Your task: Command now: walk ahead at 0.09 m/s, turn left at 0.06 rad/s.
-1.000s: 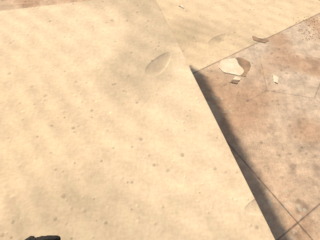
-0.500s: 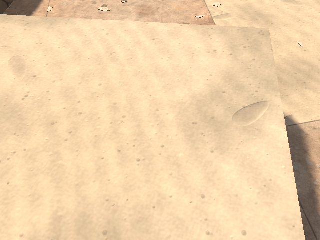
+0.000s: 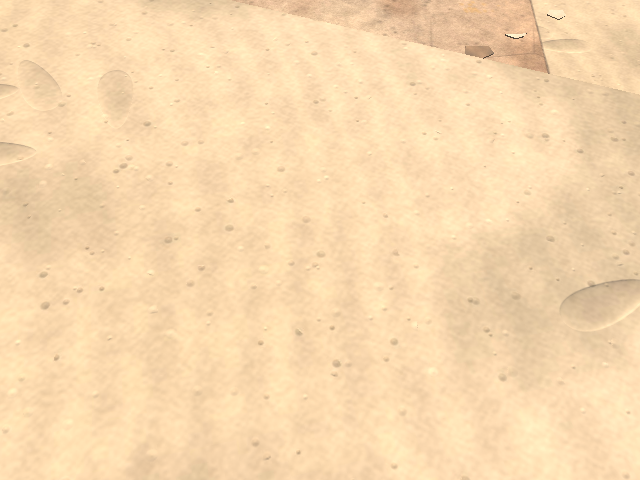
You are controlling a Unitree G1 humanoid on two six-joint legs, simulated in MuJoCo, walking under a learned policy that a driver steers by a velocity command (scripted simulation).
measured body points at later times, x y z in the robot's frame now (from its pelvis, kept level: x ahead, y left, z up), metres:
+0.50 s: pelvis +0.06 -0.03 +0.00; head +0.09 -0.03 +0.45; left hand +0.28 +0.21 -0.10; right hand +0.11 -0.33 -0.11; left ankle +0.07 +0.08 -0.73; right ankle +0.03 -0.14 -0.68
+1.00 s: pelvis +0.15 -0.12 +0.01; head +0.18 -0.15 +0.46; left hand +0.36 +0.09 -0.09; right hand +0.21 -0.42 -0.10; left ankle +0.34 -0.05 -0.70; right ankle +0.04 -0.16 -0.73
